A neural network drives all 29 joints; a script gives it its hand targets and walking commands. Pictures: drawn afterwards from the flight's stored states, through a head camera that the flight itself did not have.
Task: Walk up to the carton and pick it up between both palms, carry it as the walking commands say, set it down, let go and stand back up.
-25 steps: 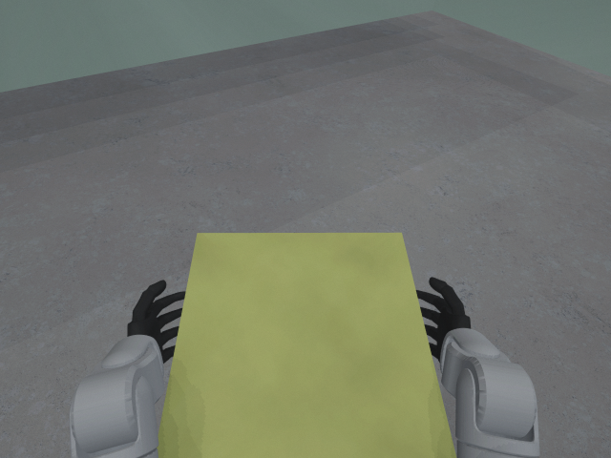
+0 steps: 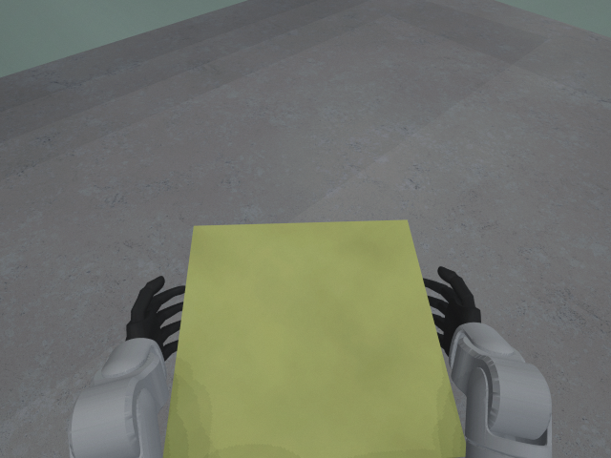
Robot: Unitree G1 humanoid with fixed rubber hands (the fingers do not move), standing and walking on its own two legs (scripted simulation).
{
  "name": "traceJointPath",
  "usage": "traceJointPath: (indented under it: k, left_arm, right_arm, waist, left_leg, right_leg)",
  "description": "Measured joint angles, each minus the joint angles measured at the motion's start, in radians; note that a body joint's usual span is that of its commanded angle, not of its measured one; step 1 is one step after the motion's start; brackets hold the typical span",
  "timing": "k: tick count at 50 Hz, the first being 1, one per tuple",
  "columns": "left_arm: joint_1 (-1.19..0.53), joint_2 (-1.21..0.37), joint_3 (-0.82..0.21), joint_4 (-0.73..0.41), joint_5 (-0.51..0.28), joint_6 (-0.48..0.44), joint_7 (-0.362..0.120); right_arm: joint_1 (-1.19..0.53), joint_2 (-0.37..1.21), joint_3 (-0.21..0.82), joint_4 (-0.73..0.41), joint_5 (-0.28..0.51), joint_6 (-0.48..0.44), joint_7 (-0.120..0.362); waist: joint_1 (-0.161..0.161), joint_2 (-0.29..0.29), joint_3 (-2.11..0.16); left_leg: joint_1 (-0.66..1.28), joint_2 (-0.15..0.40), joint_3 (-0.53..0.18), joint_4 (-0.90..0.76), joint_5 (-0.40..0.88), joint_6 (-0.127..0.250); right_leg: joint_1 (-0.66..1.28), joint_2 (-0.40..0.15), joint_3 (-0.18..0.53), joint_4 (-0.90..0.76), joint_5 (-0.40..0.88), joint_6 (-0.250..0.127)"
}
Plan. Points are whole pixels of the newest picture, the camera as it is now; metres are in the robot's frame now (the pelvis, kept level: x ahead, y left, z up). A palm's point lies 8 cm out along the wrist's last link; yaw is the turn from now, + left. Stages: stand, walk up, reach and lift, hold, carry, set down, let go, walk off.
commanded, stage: carry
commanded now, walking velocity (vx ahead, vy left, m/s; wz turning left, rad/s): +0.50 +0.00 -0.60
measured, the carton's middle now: (305, 350) +0.26 +0.02 -0.01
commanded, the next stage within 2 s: none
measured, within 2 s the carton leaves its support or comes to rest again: neither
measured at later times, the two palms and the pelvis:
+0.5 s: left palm (295, 149) +0.60 +0.05 +0.05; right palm (505, 189) +0.51 -0.30 +0.06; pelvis +0.30 -0.05 -0.01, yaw -14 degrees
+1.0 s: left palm (296, 86) +0.75 +0.05 +0.08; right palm (482, 119) +0.66 -0.29 +0.08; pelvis +0.46 -0.05 +0.00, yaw -14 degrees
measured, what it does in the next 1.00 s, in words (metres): walks ahead: right foot, then left foot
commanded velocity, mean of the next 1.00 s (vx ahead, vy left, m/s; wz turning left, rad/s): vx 0.08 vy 0.05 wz -0.10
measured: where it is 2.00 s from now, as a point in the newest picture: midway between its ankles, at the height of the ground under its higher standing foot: (336, 369)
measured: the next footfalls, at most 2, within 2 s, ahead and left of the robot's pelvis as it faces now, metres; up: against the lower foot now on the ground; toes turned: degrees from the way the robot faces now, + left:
right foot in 0.38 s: +0.42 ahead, -0.16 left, +0.00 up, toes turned -24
left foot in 0.64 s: +0.46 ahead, +0.04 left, +0.00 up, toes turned -7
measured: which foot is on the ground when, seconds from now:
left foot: down 0.00-0.40, up 0.42-0.62, down 0.64-1.00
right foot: down 0.00-0.04, up 0.06-0.36, down 0.38-1.00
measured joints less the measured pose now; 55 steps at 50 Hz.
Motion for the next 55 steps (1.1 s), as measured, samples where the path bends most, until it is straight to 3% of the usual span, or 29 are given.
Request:
traceJointPath:
  k: [1,3,4,6,8,12,16,19,20,21,22,24,26,30,32,33,34,37,46,55]
  left_arm:
    - [0.007,0.003,0.009,-0.018,0.001,-0.003,-0.006]
    - [0.009,0.015,0.024,-0.028,-0.006,0.001,-0.014]
    - [0.005,0.02,0.025,-0.021,-0.006,0.004,-0.016]
    - [-0.003,0.023,0.021,0.002,-0.004,0.006,-0.019]
    - [-0.015,0.017,0.018,0.027,-0.001,0.0,-0.022]
    - [-0.035,0.001,0.008,0.036,0.016,-0.012,-0.026]
    - [-0.047,0.001,-0.027,0.017,0.04,-0.007,-0.026]
    - [-0.051,0.001,-0.045,0.012,0.051,0.005,-0.028]
    - [-0.055,0.001,-0.053,0.018,0.051,0.001,-0.025]
    - [-0.064,0.0,-0.057,0.029,0.052,-0.006,-0.019]
    - [-0.075,-0.001,-0.056,0.045,0.053,-0.012,-0.012]
    - [-0.086,-0.002,-0.048,0.067,0.054,-0.011,0.001]
    - [-0.081,-0.002,-0.027,0.064,0.046,-0.006,0.004]
    - [-0.077,-0.001,0.005,0.031,0.015,-0.026,-0.003]
    - [-0.067,-0.001,0.008,0.004,0.011,-0.033,-0.007]
    - [-0.054,0.0,0.011,-0.01,0.009,-0.033,-0.009]
    - [-0.042,0.001,0.015,-0.018,0.007,-0.029,-0.012]
    - [-0.028,0.001,0.016,-0.012,0.004,-0.009,-0.01]
    - [-0.092,-0.001,0.009,0.13,0.04,0.001,-0.014]
    - [-0.079,0.0,-0.007,0.13,0.047,0.01,0.0]
  right_arm:
    - [0.001,0.014,0.004,-0.007,0.0,-0.008,-0.001]
    - [0.003,0.016,0.03,0.004,-0.007,-0.023,-0.007]
    - [0.005,0.014,0.037,0.007,-0.01,-0.022,-0.012]
    - [0.013,0.013,0.039,0.009,-0.015,-0.015,-0.02]
    - [0.016,0.013,0.027,0.005,-0.014,-0.008,-0.024]
    - [0.008,0.012,-0.004,-0.015,0.003,0.002,-0.027]
    - [0.011,0.01,-0.028,-0.053,0.016,0.012,-0.022]
    - [0.027,0.011,-0.034,-0.076,0.011,0.019,-0.016]
    - [0.021,0.0,-0.036,-0.076,0.012,0.021,-0.014]
    - [-0.003,-0.018,-0.035,-0.065,0.011,0.025,-0.013]
    - [-0.029,-0.032,-0.031,-0.044,0.007,0.028,-0.011]
    - [-0.062,-0.044,-0.028,0.003,0.004,0.029,-0.009]
    - [-0.074,-0.033,-0.025,0.023,0.006,0.028,-0.013]
    - [-0.079,0.0,-0.021,-0.014,-0.006,0.013,-0.019]
    - [-0.07,0.009,-0.013,-0.041,-0.011,0.004,-0.018]
    - [-0.06,0.016,-0.006,-0.048,-0.013,0.001,-0.018]
    - [-0.049,0.018,0.004,-0.051,-0.015,0.0,-0.018]
    - [-0.03,0.014,0.018,-0.036,-0.022,0.007,-0.019]
    - [-0.056,-0.007,-0.003,0.05,-0.045,0.034,-0.025]
    - [-0.075,-0.037,0.01,0.071,-0.022,0.055,-0.035]
  waist:
    - [0.005,-0.014,0.0]
    - [0.002,-0.031,-0.013]
    - [-0.003,-0.031,-0.023]
    - [-0.02,-0.029,-0.054]
    - [-0.039,-0.025,-0.074]
    - [-0.088,-0.025,-0.067]
    - [-0.119,-0.027,-0.035]
    - [-0.118,-0.042,-0.014]
    - [-0.104,-0.034,-0.005]
    - [-0.089,-0.012,0.017]
    - [-0.08,0.003,0.04]
    - [-0.073,0.023,0.076]
    - [-0.065,0.038,0.097]
    - [-0.04,0.045,0.127]
    - [-0.031,0.043,0.126]
    - [-0.027,0.037,0.116]
    - [-0.025,0.026,0.101]
    - [-0.018,0.0,0.04]
    - [-0.053,0.009,-0.095]
    - [-0.065,0.006,-0.09]
  left_leg:
    - [0.028,-0.005,0.024,-0.025,0.102,0.037]
    - [0.072,0.004,0.078,0.001,0.038,0.091]
    - [0.096,0.012,0.097,0.002,-0.009,0.1]
    - [0.151,0.024,0.13,-0.03,-0.057,0.094]
    - [0.213,0.037,0.161,-0.079,-0.071,0.069]
    - [0.361,0.056,0.219,-0.184,-0.102,0.051]
    - [0.506,0.071,0.251,-0.247,-0.149,0.008]
    - [0.54,0.105,0.234,-0.079,-0.235,-0.029]
    - [0.499,0.128,0.192,0.068,-0.246,-0.024]
    - [0.43,0.131,0.107,0.245,-0.263,-0.021]
    - [0.352,0.109,0.028,0.403,-0.283,-0.017]
    - [0.214,0.06,-0.053,0.572,-0.299,-0.004]
    - [0.124,0.038,-0.063,0.521,-0.28,0.001]
    - [0.038,0.005,-0.049,0.222,-0.241,0.014]
    - [0.043,-0.01,-0.032,0.071,-0.08,0.031]
    - [0.065,-0.014,-0.02,0.031,0.03,0.058]
    - [0.085,-0.021,-0.009,0.016,0.038,0.083]
    - [0.132,-0.04,0.011,-0.004,-0.037,0.109]
    - [0.195,-0.065,0.024,0.018,-0.134,0.114]
    - [0.175,-0.108,0.039,0.121,-0.183,0.104]
  right_leg:
    - [-0.003,-0.01,0.023,0.052,-0.028,0.004]
    - [-0.087,-0.018,0.048,0.301,-0.028,0.006]
    - [-0.139,-0.014,0.054,0.439,-0.04,0.0]
    - [-0.237,-0.015,0.045,0.629,-0.038,-0.007]
    - [-0.323,-0.029,0.018,0.701,-0.029,-0.007]
    - [-0.437,-0.057,-0.047,0.563,0.065,-0.003]
    - [-0.443,-0.039,-0.1,0.244,0.22,-0.016]
    - [-0.343,-0.003,-0.16,-0.007,0.408,-0.047]
    - [-0.323,0.007,-0.171,0.004,0.355,-0.088]
    - [-0.325,0.02,-0.174,0.049,0.31,-0.106]
    - [-0.323,0.026,-0.171,0.075,0.281,-0.111]
    - [-0.297,0.025,-0.166,0.068,0.26,-0.099]
    - [-0.267,0.023,-0.161,0.034,0.259,-0.084]
    - [-0.228,0.009,-0.15,0.004,0.239,-0.07]
    - [-0.215,-0.002,-0.144,0.022,0.21,-0.056]
    - [-0.21,-0.007,-0.135,0.038,0.19,-0.048]
    - [-0.203,-0.014,-0.127,0.051,0.17,-0.039]
    - [-0.18,-0.031,-0.106,0.062,0.127,-0.021]
    - [-0.133,-0.06,-0.089,0.114,0.032,0.013]
    - [-0.155,-0.119,-0.071,0.228,-0.044,0.043]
